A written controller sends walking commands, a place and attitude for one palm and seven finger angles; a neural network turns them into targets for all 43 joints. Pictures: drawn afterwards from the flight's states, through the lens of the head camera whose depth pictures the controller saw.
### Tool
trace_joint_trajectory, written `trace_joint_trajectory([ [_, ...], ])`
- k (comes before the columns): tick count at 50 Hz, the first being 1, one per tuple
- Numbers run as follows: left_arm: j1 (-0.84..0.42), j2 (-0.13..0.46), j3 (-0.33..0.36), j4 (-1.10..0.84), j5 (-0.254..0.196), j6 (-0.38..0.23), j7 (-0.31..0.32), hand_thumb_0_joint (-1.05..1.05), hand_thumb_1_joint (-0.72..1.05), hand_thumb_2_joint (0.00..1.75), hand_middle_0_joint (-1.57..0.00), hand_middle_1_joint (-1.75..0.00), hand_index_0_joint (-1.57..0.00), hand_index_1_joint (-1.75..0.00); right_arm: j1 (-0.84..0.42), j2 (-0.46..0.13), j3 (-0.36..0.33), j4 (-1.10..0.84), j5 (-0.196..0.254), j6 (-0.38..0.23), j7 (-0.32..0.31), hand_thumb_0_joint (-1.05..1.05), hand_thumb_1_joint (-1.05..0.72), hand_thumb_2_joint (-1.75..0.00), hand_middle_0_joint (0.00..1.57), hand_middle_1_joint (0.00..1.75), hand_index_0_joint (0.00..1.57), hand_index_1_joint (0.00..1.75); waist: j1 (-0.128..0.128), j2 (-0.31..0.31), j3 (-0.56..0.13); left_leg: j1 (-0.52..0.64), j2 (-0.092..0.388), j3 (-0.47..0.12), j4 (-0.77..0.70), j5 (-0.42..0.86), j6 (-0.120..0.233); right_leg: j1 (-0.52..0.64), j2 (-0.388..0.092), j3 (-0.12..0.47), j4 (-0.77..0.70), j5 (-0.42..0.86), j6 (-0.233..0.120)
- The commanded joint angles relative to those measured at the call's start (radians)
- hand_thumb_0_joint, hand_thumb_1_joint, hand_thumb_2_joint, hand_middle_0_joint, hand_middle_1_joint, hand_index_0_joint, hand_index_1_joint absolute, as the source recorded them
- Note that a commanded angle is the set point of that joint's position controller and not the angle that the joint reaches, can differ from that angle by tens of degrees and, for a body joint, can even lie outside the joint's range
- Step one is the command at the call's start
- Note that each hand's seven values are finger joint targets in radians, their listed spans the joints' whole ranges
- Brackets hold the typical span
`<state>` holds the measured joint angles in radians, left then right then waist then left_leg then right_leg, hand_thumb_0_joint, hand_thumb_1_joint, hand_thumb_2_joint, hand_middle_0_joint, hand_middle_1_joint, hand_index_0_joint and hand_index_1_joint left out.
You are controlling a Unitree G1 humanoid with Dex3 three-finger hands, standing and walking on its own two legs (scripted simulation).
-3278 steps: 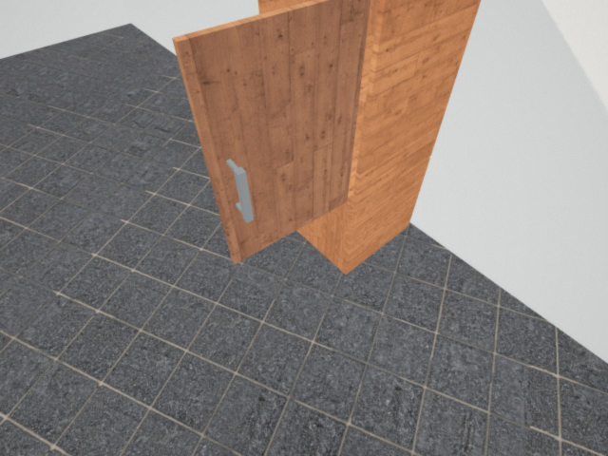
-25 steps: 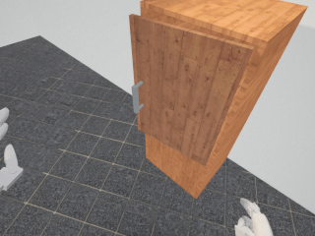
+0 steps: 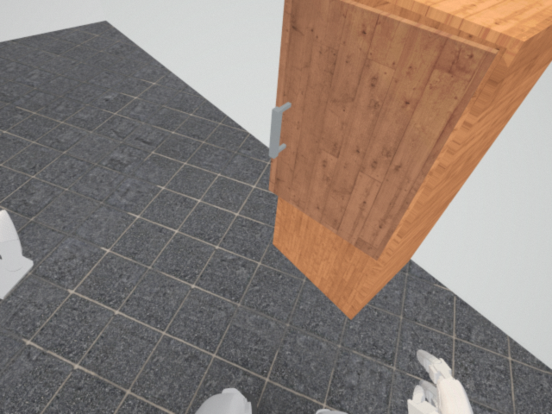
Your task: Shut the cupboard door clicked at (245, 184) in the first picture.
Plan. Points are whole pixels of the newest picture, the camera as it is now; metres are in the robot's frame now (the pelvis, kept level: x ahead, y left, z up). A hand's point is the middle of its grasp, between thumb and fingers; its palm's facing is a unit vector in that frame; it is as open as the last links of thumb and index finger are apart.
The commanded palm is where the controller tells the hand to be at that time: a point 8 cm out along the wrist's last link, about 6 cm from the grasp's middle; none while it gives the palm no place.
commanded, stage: step back with the hand held close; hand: left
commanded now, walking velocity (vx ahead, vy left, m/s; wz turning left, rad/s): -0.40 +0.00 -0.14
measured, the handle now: (280, 130) +0.77 +0.02 -0.05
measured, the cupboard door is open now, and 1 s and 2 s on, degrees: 8 8 8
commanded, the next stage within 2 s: stop stepping back and stand still in 0.18 s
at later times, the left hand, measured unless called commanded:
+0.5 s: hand out of the picture +0.08 +0.28 +0.21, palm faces +0.34 -0.87 -0.35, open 7.4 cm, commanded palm -0.01 +0.33 +0.20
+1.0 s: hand out of the picture -0.07 +0.27 +0.21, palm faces +0.19 -0.85 -0.49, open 7.4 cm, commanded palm -0.11 +0.34 +0.20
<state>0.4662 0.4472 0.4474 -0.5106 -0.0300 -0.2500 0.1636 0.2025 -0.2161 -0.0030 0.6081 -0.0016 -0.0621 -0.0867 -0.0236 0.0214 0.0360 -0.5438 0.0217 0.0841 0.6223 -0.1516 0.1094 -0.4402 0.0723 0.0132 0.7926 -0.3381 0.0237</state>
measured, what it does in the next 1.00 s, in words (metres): walks backwards: right foot, then right foot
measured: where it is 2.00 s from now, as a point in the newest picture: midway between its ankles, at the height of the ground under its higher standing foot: outside the picture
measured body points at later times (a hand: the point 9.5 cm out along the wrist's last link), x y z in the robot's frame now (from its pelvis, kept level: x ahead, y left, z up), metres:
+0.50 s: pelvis -0.17 +0.04 +0.00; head -0.18 +0.08 +0.45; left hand +0.06 +0.33 +0.23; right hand +0.00 -0.21 -0.04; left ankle +0.08 +0.07 -0.69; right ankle -0.18 -0.03 -0.70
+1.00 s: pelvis -0.31 +0.07 +0.03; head -0.32 +0.10 +0.48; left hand -0.08 +0.32 +0.23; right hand -0.24 -0.16 -0.07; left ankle -0.26 +0.21 -0.71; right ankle -0.33 -0.03 -0.68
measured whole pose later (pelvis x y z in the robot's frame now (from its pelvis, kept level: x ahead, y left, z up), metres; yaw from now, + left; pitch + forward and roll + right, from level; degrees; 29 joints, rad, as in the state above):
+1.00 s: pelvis -0.31 +0.07 +0.03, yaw -11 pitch +1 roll -2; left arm 0.63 0.47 0.42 -0.58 -0.02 -0.20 0.14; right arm 0.33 -0.10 0.04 0.66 -0.02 -0.07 -0.06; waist -0.05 -0.01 -0.08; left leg -0.28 0.13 0.07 0.47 -0.23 -0.02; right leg -0.37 0.01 -0.13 0.75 -0.36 0.00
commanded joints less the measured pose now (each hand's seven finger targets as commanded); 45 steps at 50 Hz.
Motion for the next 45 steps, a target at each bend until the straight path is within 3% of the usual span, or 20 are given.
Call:
trace_joint_trajectory([
  [1,-0.069,0.221,0.2,-0.268,-0.02,-0.073,0.013,0.0,0.9,0.9,-0.2,-0.3,-0.2,-0.3,-0.117,-0.141,-0.077,-0.147,-0.005,-0.086,0.009,0.0,-0.9,-0.9,0.2,0.3,0.2,0.3,0.034,0.181,-0.228,-0.1,0.319,-0.287,-0.456,-0.488,-0.012,0.28,0.038,-0.032,0.277,-0.159,-0.016],
  [6,0.053,0.186,0.161,-0.228,-0.074,-0.052,-0.001,0.0,0.9,0.9,-0.2,-0.3,-0.2,-0.3,-0.134,-0.115,-0.061,-0.135,0.007,-0.097,0.033,0.0,-0.9,-0.9,0.2,0.3,0.2,0.3,0.046,0.241,-0.253,0.093,0.278,-0.103,-0.448,-0.446,-0.15,0.245,0.021,-0.117,-0.075,-0.291,-0.056],
  [9,-0.002,0.202,0.159,-0.29,-0.067,-0.087,0.0,0.0,0.9,0.9,-0.2,-0.3,-0.2,-0.3,-0.103,-0.099,-0.056,-0.105,-0.004,-0.097,0.036,0.0,-0.9,-0.9,0.2,0.3,0.2,0.3,0.036,0.03,-0.258,0.354,0.189,-0.025,-0.157,-0.215,-0.206,0.047,-0.122,0.122,-0.486,-0.214,-0.105],
  [10,-0.05,0.219,0.153,-0.298,-0.052,-0.099,0.01,0.0,0.9,0.9,-0.2,-0.3,-0.2,-0.3,-0.092,-0.087,-0.048,-0.082,0.0,-0.095,0.032,0.0,-0.9,-0.9,0.2,0.3,0.2,0.3,0.031,-0.141,-0.236,0.435,0.121,0.018,0.081,-0.107,-0.202,-0.103,-0.272,0.338,-0.559,-0.062,-0.16],
  [12,-0.18,0.285,0.181,-0.306,-0.015,-0.115,0.043,0.0,0.9,0.9,-0.2,-0.3,-0.2,-0.3,-0.107,-0.08,-0.034,-0.061,-0.016,-0.105,0.019,0.0,-0.9,-0.9,0.2,0.3,0.2,0.3,0.013,-0.138,-0.252,0.448,0.075,0.025,0.098,-0.064,-0.17,-0.045,-0.358,0.309,-0.485,0.549,-0.155],
  [15,-0.3,0.207,0.079,-0.294,-0.021,-0.041,0.01,0.0,0.9,0.9,-0.2,-0.3,-0.2,-0.3,-0.088,-0.125,-0.079,-0.089,0.025,-0.108,-0.01,0.0,-0.9,-0.9,0.2,0.3,0.2,0.3,-0.019,-0.039,-0.342,0.701,0.157,-0.056,-0.058,0.554,-0.09,-0.043,-0.088,0.022,-0.152,0.543,0.023],
  [16,-0.262,0.208,0.108,-0.239,-0.027,-0.031,0.001,0.0,0.9,0.9,-0.2,-0.3,-0.2,-0.3,-0.087,-0.128,-0.074,-0.089,0.02,-0.113,-0.005,0.0,-0.9,-0.9,0.2,0.3,0.2,0.3,-0.009,0.133,-0.318,0.625,0.227,-0.136,-0.201,0.434,-0.054,0.006,-0.008,-0.03,-0.047,0.102,0.028],
  [18,-0.206,0.168,0.097,-0.136,-0.04,-0.005,-0.01,0.0,0.9,0.9,-0.2,-0.3,-0.2,-0.3,-0.137,-0.136,-0.052,-0.125,0.014,-0.117,0.013,0.0,-0.9,-0.9,0.2,0.3,0.2,0.3,0.018,0.24,-0.148,0.234,0.314,-0.229,-0.559,-0.537,-0.121,0.157,0.042,-0.07,0.07,-0.335,-0.024],
  [22,0.002,0.178,0.15,-0.168,-0.07,0.052,-0.031,0.0,0.9,0.9,-0.2,-0.3,-0.2,-0.3,-0.125,-0.117,-0.075,-0.191,0.004,-0.056,0.048,0.0,-0.9,-0.9,0.2,0.3,0.2,0.3,0.078,0.38,-0.222,0.025,0.141,0.075,-0.553,-0.609,-0.375,0.409,0.145,-0.271,0.057,-0.284,-0.078],
  [23,0.073,0.175,0.14,-0.225,-0.065,0.053,-0.031,0.0,0.9,0.9,-0.2,-0.3,-0.2,-0.3,-0.127,-0.101,-0.075,-0.205,0.01,-0.045,0.059,0.0,-0.9,-0.9,0.2,0.3,0.2,0.3,0.094,0.283,-0.222,0.034,0.053,0.214,-0.302,-0.546,-0.337,0.363,0.082,-0.267,-0.076,-0.282,-0.123],
  [24,0.137,0.216,0.16,-0.298,-0.063,0.05,-0.024,0.0,0.9,0.9,-0.2,-0.3,-0.2,-0.3,-0.111,-0.075,-0.073,-0.205,0.032,-0.037,0.068,0.0,-0.9,-0.9,0.2,0.3,0.2,0.3,0.089,-0.067,-0.19,0.144,-0.046,0.294,0.241,-0.385,-0.285,0.098,-0.09,-0.085,-0.368,-0.337,-0.175],
  [25,0.125,0.258,0.16,-0.398,-0.051,0.042,-0.023,0.0,0.9,0.9,-0.2,-0.3,-0.2,-0.3,-0.124,-0.099,-0.094,-0.209,0.048,-0.036,0.058,0.0,-0.9,-0.9,0.2,0.3,0.2,0.3,0.057,-0.422,-0.084,0.127,-0.068,-0.034,0.84,-0.411,-0.229,-0.33,-0.408,0.398,-0.614,-0.478,-0.274],
  [27,-0.042,0.36,0.245,-0.446,-0.044,0.018,-0.03,0.0,0.9,0.9,-0.2,-0.3,-0.2,-0.3,-0.065,-0.097,-0.098,-0.137,-0.003,-0.033,0.046,0.0,-0.9,-0.9,0.2,0.3,0.2,0.3,-0.043,-0.303,-0.055,0.031,-0.027,-0.132,1.2,-0.31,-0.19,-0.587,-0.487,0.32,-0.679,-0.509,-0.295],
  [29,-0.06,0.332,0.226,-0.346,-0.026,0.008,-0.008,0.0,0.9,0.9,-0.2,-0.3,-0.2,-0.3,-0.049,-0.057,-0.031,-0.176,-0.014,-0.026,0.031,0.0,-0.9,-0.9,0.2,0.3,0.2,0.3,-0.028,-0.105,-0.084,0.094,0.066,-0.044,0.715,-0.273,-0.138,-0.329,-0.314,0.191,-0.61,-0.551,-0.157],
  [31,-0.089,0.264,0.177,-0.235,-0.026,0.0,0.022,0.0,0.9,0.9,-0.2,-0.3,-0.2,-0.3,-0.065,-0.077,-0.038,-0.137,-0.005,-0.051,-0.013,0.0,-0.9,-0.9,0.2,0.3,0.2,0.3,0.024,0.02,-0.063,0.165,0.06,-0.015,0.305,-0.445,-0.091,-0.229,-0.301,0.227,-0.516,-0.495,-0.193],
  [33,-0.245,0.226,0.112,-0.191,-0.012,-0.001,0.021,0.0,0.9,0.9,-0.2,-0.3,-0.2,-0.3,-0.002,-0.129,-0.034,-0.079,-0.003,-0.088,-0.021,0.0,-0.9,-0.9,0.2,0.3,0.2,0.3,-0.034,0.089,-0.033,0.295,0.038,-0.025,-0.209,-0.41,-0.077,-0.146,-0.197,0.085,-0.203,-0.294,-0.126],
  [35,-0.359,0.209,0.075,-0.188,0.025,-0.03,0.029,0.0,0.9,0.9,-0.2,-0.3,-0.2,-0.3,-0.005,-0.154,-0.048,-0.104,-0.004,-0.114,-0.016,0.0,-0.9,-0.9,0.2,0.3,0.2,0.3,-0.011,0.51,0.016,0.311,0.364,-0.489,-0.425,-0.629,0.004,-0.355,-0.056,-0.064,0.392,-0.176,-0.035],
  [37,-0.159,0.187,0.123,-0.012,0.031,-0.031,0.014,0.0,0.9,0.9,-0.2,-0.3,-0.2,-0.3,-0.048,-0.147,-0.08,-0.145,0.027,-0.112,-0.01,0.0,-0.9,-0.9,0.2,0.3,0.2,0.3,0.045,0.172,-0.045,0.278,0.4,-0.42,-0.398,-0.425,0.068,-0.292,-0.08,-0.028,0.478,-0.004,-0.012],
  [39,-0.11,0.168,0.073,-0.196,0.023,-0.016,-0.007,0.0,0.9,0.9,-0.2,-0.3,-0.2,-0.3,-0.031,-0.121,-0.063,-0.124,0.001,-0.088,0.029,0.0,-0.9,-0.9,0.2,0.3,0.2,0.3,0.0,0.183,-0.03,0.265,0.323,-0.487,-0.415,-0.515,0.009,-0.351,-0.107,-0.008,0.459,0.028,-0.026],
  [45,0.033,0.183,0.092,-0.31,0.015,-0.011,0.003,0.0,0.9,0.9,-0.2,-0.3,-0.2,-0.3,-0.083,-0.107,-0.049,-0.127,-0.008,-0.074,0.028,0.0,-0.9,-0.9,0.2,0.3,0.2,0.3,0.011,0.199,-0.053,0.143,0.257,-0.222,-0.483,-0.554,-0.007,-0.006,-0.059,-0.139,0.094,0.039,-0.019],
])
